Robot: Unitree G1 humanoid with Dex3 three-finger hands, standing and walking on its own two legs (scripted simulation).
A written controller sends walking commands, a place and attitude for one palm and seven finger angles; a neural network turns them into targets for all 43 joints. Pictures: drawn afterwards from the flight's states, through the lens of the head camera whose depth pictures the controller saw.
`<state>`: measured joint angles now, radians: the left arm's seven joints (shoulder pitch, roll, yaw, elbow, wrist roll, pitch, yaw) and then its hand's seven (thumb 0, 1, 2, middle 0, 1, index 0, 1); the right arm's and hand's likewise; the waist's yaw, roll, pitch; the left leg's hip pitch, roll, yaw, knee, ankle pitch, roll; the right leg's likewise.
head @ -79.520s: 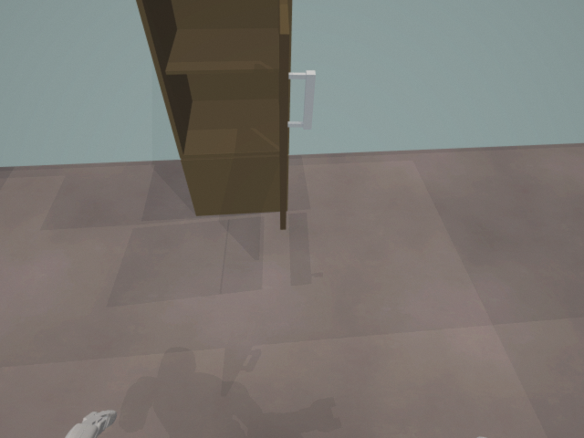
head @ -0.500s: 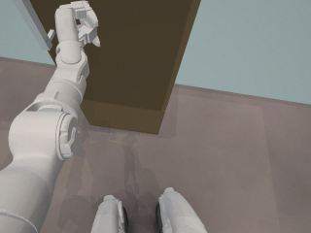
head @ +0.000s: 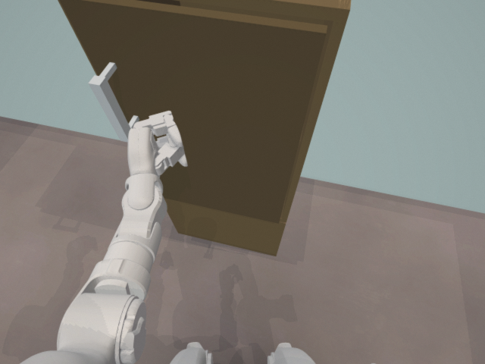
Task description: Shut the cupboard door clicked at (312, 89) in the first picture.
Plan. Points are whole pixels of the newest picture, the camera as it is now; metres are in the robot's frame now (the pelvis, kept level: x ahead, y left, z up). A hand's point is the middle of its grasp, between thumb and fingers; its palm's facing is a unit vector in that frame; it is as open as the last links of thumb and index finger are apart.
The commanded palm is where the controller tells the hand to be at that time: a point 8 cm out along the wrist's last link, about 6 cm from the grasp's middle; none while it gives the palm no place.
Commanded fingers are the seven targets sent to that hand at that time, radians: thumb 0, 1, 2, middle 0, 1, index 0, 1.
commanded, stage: draw the hand back to the body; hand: left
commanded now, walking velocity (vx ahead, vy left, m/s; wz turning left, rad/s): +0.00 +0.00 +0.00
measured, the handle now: (118, 104) +0.56 +0.21 +0.07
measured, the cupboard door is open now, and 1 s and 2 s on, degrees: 0 0 0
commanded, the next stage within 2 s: step back with the hand held close in 1.64 s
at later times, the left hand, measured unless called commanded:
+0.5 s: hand (124, 179) +0.36 +0.14 +0.13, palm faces +0.04 -1.00 -0.03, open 3.1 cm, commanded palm +0.32 +0.20 +0.13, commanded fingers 0.00 0.90 0.90 -1.22 -1.41 -1.22 -1.41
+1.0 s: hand out of the picture +0.25 +0.24 +0.18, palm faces +0.29 -0.91 -0.29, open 4.2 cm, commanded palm +0.20 +0.29 +0.20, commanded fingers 0.00 0.90 0.90 -0.53 -0.66 -0.53 -0.66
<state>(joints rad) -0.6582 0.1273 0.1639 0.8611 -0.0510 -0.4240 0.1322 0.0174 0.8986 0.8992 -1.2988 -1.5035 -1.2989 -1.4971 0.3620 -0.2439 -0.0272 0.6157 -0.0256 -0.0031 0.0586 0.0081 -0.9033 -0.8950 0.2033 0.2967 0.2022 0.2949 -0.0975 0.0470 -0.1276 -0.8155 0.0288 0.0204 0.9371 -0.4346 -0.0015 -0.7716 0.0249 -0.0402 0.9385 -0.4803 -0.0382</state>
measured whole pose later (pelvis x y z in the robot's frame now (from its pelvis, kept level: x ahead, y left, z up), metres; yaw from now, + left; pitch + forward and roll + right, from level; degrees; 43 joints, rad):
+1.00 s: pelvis +0.00 +0.03 +0.06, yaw +1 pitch -3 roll +0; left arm 0.23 0.29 0.15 -0.15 -0.07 -0.05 0.09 0.02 0.89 0.90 -0.79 -0.95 -0.79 -0.94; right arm 0.18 -0.22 0.06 0.58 0.04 -0.01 -0.09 0.01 -0.90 -0.90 0.20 0.30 0.20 0.30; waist 0.04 0.07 0.01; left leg -0.15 -0.02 0.03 0.43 -0.23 0.04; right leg -0.10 -0.01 -0.02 0.42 -0.27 0.01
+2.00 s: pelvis +0.00 +0.03 +0.06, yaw +1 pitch +1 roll -1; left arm 0.54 0.37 0.35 -0.39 -0.07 -0.10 0.12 0.01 0.89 0.89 -0.21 -0.31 -0.21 -0.30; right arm 0.18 -0.26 -0.01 0.59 0.03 0.03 -0.09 0.01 -0.90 -0.90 0.21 0.30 0.20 0.30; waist 0.02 0.08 -0.01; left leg -0.26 -0.01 0.02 0.49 -0.25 0.03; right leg -0.19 0.00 -0.04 0.44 -0.27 0.00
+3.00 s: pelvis -0.22 +0.05 +0.03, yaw +7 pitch +1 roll -6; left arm 0.52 0.52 0.50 -0.59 -0.08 -0.25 0.17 0.01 0.88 0.89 -0.21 -0.31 -0.21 -0.30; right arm 0.20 -0.18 -0.01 0.62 0.00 -0.10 -0.06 0.01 -0.90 -0.89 0.21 0.30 0.20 0.30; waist -0.02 0.03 -0.02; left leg -0.59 0.08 0.10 0.41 0.05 0.07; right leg -0.25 0.09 -0.06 0.76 -0.54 -0.02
